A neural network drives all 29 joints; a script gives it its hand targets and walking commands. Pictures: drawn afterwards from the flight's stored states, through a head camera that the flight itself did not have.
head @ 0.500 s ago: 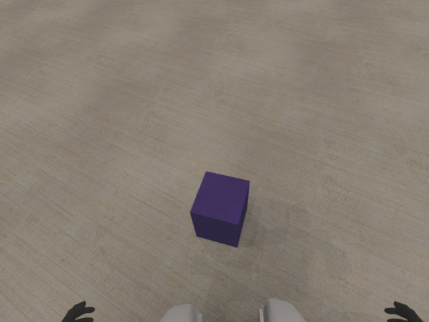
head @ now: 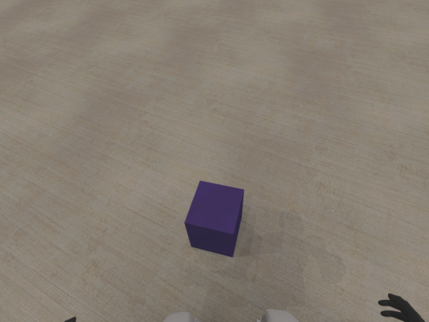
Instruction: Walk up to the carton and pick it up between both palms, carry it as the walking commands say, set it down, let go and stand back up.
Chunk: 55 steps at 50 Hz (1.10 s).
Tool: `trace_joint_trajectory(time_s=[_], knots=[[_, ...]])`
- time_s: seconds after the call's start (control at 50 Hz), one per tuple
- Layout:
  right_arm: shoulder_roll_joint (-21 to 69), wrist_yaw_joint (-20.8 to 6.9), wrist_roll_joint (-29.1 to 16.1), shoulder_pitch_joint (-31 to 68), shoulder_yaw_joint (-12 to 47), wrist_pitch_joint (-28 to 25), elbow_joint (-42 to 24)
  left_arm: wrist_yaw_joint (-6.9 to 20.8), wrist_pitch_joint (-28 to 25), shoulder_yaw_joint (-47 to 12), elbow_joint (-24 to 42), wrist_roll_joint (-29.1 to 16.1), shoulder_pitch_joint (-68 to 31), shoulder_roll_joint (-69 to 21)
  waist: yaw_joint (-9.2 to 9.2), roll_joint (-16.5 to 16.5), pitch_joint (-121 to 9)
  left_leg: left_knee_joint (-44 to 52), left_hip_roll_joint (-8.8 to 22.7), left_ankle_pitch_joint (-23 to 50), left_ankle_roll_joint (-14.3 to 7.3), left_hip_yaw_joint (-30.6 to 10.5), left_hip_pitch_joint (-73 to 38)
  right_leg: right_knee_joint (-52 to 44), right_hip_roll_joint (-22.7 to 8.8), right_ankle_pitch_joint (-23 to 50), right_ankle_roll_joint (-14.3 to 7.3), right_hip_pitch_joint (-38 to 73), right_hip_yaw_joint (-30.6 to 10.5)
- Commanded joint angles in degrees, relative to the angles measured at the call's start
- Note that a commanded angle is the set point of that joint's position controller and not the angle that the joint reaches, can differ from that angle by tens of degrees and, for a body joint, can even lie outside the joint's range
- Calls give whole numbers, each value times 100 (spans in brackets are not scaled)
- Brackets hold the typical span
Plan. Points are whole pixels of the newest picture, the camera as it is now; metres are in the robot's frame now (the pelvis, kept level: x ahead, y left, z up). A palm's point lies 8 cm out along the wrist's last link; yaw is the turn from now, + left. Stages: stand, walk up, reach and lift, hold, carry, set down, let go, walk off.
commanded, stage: walk up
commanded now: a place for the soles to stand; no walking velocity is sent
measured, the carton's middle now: (216, 219) +0.61 +0.04 -0.60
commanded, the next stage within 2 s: none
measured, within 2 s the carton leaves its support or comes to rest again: neither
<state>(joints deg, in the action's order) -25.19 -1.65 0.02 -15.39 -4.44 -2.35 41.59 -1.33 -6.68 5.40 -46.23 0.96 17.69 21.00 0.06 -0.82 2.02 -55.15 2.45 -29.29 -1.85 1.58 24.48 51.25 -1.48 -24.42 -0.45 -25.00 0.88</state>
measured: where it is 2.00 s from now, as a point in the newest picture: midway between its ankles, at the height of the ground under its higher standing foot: outside the picture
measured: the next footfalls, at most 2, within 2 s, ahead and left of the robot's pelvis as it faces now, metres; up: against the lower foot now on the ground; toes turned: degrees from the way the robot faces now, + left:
left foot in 0.32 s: +0.10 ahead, +0.21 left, +0.00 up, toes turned +1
right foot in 0.68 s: +0.12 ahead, +0.01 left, +0.00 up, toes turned -14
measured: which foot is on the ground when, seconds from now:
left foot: up 0.00-0.30, down 0.32-0.70, up 0.72-0.96, down 0.98-1.00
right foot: down 0.00-0.30, up 0.32-0.66, down 0.68-0.98, up 1.00-1.00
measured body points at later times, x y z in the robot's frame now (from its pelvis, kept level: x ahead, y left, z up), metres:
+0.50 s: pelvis +0.03 +0.14 -0.01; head +0.06 +0.13 +0.44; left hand +0.13 +0.47 -0.10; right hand +0.13 -0.20 -0.09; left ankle +0.06 +0.21 -0.69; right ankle +0.02 -0.04 -0.63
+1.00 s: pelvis +0.07 +0.21 -0.01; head +0.08 +0.19 +0.43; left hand +0.24 +0.51 -0.09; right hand +0.10 -0.14 -0.11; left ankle +0.14 +0.34 -0.70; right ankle +0.07 +0.03 -0.68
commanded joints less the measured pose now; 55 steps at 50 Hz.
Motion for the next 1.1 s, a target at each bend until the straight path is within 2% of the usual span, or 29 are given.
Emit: trace_joint_trajectory(time_s=[0.0, 0.06, 0.1, 0.2, 0.22, 0.26, 0.28, 0.3, 0.32, 0.34, 0.4, 0.5, 0.58, 0.62, 0.64, 0.66, 0.68, 0.7, 0.72, 0.74, 0.8, 0.88, 0.9, 0.92, 0.94, 0.96, 0.98, 1.02, 1.08], knots=[[-1244, -87, 327, 1159, -270, 90, -1007, -294, -232, 566, 56, -103, 1322, 2594, 367, -281, 546, -1765, 230, -95, 11, -808, 3453, -2939, -2122, 882, -1277, 2286, -4258], [-969, -115, 320, 802, -327, 87, -977, -397, -244, 479, 248, -71, 1251, 2258, 243, 307, 93, -1381, 355, 84, 52, -650, 2768, -2087, -1762, 3457, -1271, 2356, -2973], [-947, -145, 325, 935, -372, 127, -1034, -420, -238, 457, 321, -61, 1315, 2216, 266, 535, -131, -1223, 321, 56, 99, -508, 2476, -1856, -1685, 3931, -1380, 2185, -2765], [-1089, -208, 288, 1149, -500, 111, -1067, -416, -188, 513, 490, 21, 1015, 2405, 196, 862, -245, -285, 232, -167, 104, -164, 1613, -1797, -1579, 2350, -1508, 1245, -2641], [-1112, -212, 263, 953, -536, 78, -964, -393, -156, 499, 528, 23, 806, 2401, 58, 934, -293, 139, 167, -53, 103, -27, 1065, -1701, -1452, 2010, -1425, 882, -2378], [-1150, -177, 273, -166, -647, -12, -484, -327, -44, 355, 621, 53, 312, 2053, -626, 610, -636, 1509, -145, 377, 13, 316, -1497, -431, -826, 1836, -910, -699, -1197], [-1717, -82, 364, -1034, -846, -92, -283, -311, -39, 147, 659, 24, 568, 1379, -1096, -1293, -990, 2537, 573, -660, -266, -1369, -2910, 1991, -69, 1131, -440, -2164, -600], [-2016, -9, 300, -936, -832, -118, -481, -386, -37, 74, 757, -72, 397, 1070, -990, -2135, -580, 3684, 1900, -260, -522, -3663, -2637, 2914, 633, -963, -136, -3415, -581], [-2056, -30, 214, -406, -795, -64, -616, -422, 16, 181, 707, -56, 280, 1620, -757, -1049, -317, 4194, 2253, -1257, -665, -3980, -1724, 2992, 356, -696, -252, -3158, -1029], [-1909, -60, 165, -16, -749, -40, -595, -361, 58, 295, 514, -37, 150, 1840, -638, -500, 145, 4107, 1981, -1644, -528, -3346, -1124, 2980, 39, -335, -237, -2805, -967], [-1443, -12, 200, 263, -610, -84, -675, -246, 73, 400, 207, -102, 599, 1876, -293, -799, 542, 3657, 1427, -631, -422, -2171, -846, 2531, -168, 306, 9, -2308, -538], [-1384, 44, 162, -488, -575, -158, -555, -129, 65, 328, 336, -106, 103, 1548, -488, -483, 470, 3257, 1547, 1549, -594, -1923, -1593, 1641, -80, 131, 52, -2086, -435], [-1509, 112, 190, -1072, -613, -103, -521, -118, -22, 242, 616, -86, -366, 1413, -703, -505, -113, 2530, 1950, 4012, -951, -1749, -2383, 461, -109, -1061, -46, -1815, 38], [-1517, 102, 186, -722, -596, -31, -629, -129, -93, 222, 475, -97, 18, 1359, -406, -551, -334, 2187, 1994, 4609, -1034, -1337, -1788, -596, -29, -761, -208, -742, 296], [-1425, 69, 140, -194, -537, 0, -789, -166, -161, 268, 255, -63, 761, 1385, 151, -366, -616, 1309, 1654, 4828, -770, -625, -802, -1735, 146, 28, -424, 848, 301], [-903, 16, 65, 107, -371, -25, -1017, -263, -210, 481, 29, 19, 1683, 1900, 776, 891, -1162, -733, 1063, 4365, -275, 45, 622, -2252, -218, 57, -667, 2576, -867], [-301, -35, 72, -118, -167, 5, -1154, -331, -190, 633, 191, -9, 1594, 2447, 731, 2486, -1202, -1692, 139, 56, 325, 361, 2467, -2524, -1660, 369, -1315, 3580, -3589], [-1117, -5, 135, 596, -298, 80, -1320, -336, -102, 684, 193, -56, 1668, 2767, 876, 1487, -1093, -2017, 200, -407, 351, -433, 3184, -2553, -2255, -173, -2062, 3536, -5018], [-1436, 8, 180, 968, -411, 99, -1295, -358, -82, 611, 178, -87, 1432, 2589, 768, 608, -653, -2297, 367, -273, 385, -732, 3238, -2274, -2259, -15, -2206, 3015, -4828], [-1321, -10, 191, 883, -425, 100, -1176, -401, -83, 519, 205, -117, 1310, 2329, 660, 209, -408, -2196, 413, -280, 346, -775, 3174, -2223, -2042, 207, -2025, 2731, -4155], [-1061, -135, 171, -67, -440, 55, -728, -348, -51, 388, 529, -34, 465, 2069, 148, 926, -174, -1126, 335, -131, 97, -347, 1985, -2049, -1428, 200, -1507, 1344, -2557], [-1227, -189, 104, -188, -507, -49, -474, -69, 17, 457, 603, 157, 0, 2253, 126, 1666, 150, 173, 44, -519, 100, 194, 772, -2608, -1127, -2073, -1483, -83, -2486], [-1229, -160, 92, -635, -536, -115, -266, 1, 80, 451, 680, 174, -352, 2232, -147, 1660, 74, 965, -23, -176, 83, 444, -59, -2321, -917, -2057, -1295, -467, -2049], [-1229, -88, 111, -1359, -600, -188, 72, 46, 180, 378, 702, 218, -533, 1973, -526, 1077, -195, 1635, -283, 101, 102, 726, -1401, -1215, -562, -1966, -1005, -1185, -1345], [-1545, 38, 186, -1995, -734, -289, 268, 56, 251, 218, 716, 237, -399, 1351, -874, -350, -391, 1988, -124, -696, 11, -168, -2532, 901, -202, -1818, -635, -2440, -651], [-2160, 151, 247, -2141, -807, -372, 107, -1, 233, 22, 956, 156, -689, 727, -1029, -2062, -72, 3655, 1577, -2961, -400, -3950, -2284, 2923, 615, -1413, -170, -3941, -439], [-2222, 221, 157, -1219, -739, -381, -197, -27, 246, 182, 959, 159, -1037, 1561, -727, -435, 533, 4766, 2377, -3776, -772, -5224, -1265, 2870, 287, -511, -180, -3954, -1146], [-2179, 297, 101, -463, -693, -426, -73, 54, 223, 314, 649, 103, -1063, 1963, -386, 416, 982, 4025, 2075, -2501, -866, -4267, -816, 2509, -364, 303, -31, -3270, -936], [-1828, 278, 140, -595, -554, -508, -77, 186, 213, 385, 470, 59, -634, 1644, -199, -34, 775, 3296, 1728, -1, -1064, -3020, -709, 1824, -363, 51, 61, -2310, -456]])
